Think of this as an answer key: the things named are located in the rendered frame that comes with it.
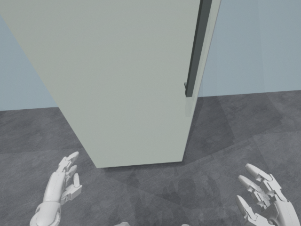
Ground handle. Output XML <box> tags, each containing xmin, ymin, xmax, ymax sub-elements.
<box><xmin>184</xmin><ymin>0</ymin><xmax>212</xmax><ymax>97</ymax></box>

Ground robot right hand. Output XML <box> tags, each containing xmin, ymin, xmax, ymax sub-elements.
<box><xmin>235</xmin><ymin>163</ymin><xmax>301</xmax><ymax>226</ymax></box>

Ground fridge door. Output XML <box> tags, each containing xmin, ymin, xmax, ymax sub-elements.
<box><xmin>0</xmin><ymin>0</ymin><xmax>221</xmax><ymax>168</ymax></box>

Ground robot left hand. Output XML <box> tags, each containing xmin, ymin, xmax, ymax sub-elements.
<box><xmin>42</xmin><ymin>152</ymin><xmax>82</xmax><ymax>205</ymax></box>

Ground left robot forearm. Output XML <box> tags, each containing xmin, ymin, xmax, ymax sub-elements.
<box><xmin>30</xmin><ymin>201</ymin><xmax>62</xmax><ymax>226</ymax></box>

